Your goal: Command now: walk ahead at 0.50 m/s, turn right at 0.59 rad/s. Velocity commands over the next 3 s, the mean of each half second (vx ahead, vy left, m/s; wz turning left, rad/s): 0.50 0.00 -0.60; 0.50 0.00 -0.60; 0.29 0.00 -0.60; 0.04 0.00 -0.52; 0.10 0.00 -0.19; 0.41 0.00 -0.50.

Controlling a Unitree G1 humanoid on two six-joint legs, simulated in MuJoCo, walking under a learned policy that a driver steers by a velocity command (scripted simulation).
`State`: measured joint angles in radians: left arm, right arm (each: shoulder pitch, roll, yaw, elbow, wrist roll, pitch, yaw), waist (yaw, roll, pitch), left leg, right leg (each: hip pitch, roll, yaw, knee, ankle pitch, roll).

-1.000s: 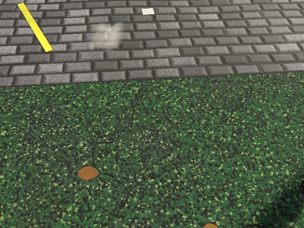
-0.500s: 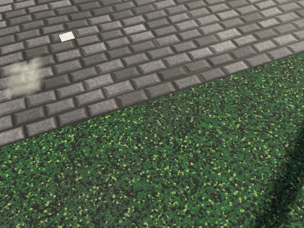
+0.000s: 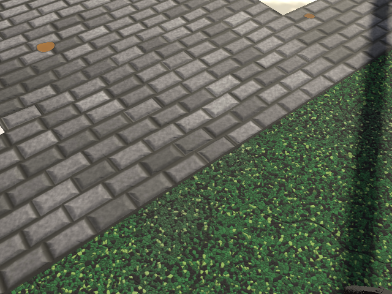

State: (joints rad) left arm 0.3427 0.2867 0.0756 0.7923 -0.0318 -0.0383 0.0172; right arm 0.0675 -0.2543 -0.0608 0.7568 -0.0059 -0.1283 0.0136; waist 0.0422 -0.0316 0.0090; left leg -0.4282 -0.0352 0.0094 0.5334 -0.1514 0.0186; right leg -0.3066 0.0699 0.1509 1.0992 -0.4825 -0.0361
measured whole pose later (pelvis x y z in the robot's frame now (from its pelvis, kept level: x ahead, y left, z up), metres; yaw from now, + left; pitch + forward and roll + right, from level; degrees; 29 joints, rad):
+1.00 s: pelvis +0.54 -0.14 +0.00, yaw -36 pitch +2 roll +1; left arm 0.36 0.30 0.07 0.70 -0.03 -0.02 0.02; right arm 0.11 -0.28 -0.05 0.70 -0.01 -0.11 0.02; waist 0.04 -0.03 0.00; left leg -0.41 -0.03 0.02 0.56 -0.19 0.02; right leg -0.34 0.06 0.15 1.13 -0.48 -0.03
